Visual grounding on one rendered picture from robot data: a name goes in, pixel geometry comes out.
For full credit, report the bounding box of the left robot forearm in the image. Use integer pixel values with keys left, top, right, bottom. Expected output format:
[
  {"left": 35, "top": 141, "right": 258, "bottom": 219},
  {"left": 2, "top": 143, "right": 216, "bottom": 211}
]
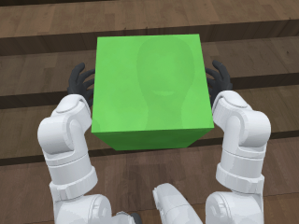
[{"left": 37, "top": 94, "right": 98, "bottom": 224}]

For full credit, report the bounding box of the right robot forearm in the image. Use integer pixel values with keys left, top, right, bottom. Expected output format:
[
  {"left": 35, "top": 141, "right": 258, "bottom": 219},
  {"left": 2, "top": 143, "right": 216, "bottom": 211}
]
[{"left": 212, "top": 91, "right": 271, "bottom": 224}]

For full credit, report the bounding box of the robot left foot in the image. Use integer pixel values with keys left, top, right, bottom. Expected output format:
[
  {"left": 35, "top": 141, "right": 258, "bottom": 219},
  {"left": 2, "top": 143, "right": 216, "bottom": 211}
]
[{"left": 130, "top": 213, "right": 142, "bottom": 224}]

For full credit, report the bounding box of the right robot thigh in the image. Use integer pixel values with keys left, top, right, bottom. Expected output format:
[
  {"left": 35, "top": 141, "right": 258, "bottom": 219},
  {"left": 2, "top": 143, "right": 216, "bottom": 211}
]
[{"left": 152, "top": 183, "right": 203, "bottom": 224}]

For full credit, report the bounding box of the right robot hand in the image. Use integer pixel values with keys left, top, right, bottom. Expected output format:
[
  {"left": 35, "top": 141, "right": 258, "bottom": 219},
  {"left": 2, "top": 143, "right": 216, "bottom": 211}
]
[{"left": 205, "top": 60, "right": 233, "bottom": 108}]

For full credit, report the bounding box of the carton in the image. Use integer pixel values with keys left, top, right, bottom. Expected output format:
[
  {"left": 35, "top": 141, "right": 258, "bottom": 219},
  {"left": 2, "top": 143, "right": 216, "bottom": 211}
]
[{"left": 91, "top": 34, "right": 215, "bottom": 151}]

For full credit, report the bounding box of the right robot upper arm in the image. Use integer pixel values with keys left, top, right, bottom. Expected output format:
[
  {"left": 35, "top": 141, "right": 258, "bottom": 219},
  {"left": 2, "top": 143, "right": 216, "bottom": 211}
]
[{"left": 205, "top": 191, "right": 263, "bottom": 224}]

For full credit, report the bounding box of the left robot upper arm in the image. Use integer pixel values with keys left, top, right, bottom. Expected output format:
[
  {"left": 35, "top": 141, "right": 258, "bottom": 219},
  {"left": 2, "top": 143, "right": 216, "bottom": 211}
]
[{"left": 56, "top": 194, "right": 113, "bottom": 224}]

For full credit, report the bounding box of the left robot hand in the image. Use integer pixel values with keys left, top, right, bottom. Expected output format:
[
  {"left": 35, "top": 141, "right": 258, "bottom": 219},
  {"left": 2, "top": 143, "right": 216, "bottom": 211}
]
[{"left": 67, "top": 63, "right": 95, "bottom": 108}]

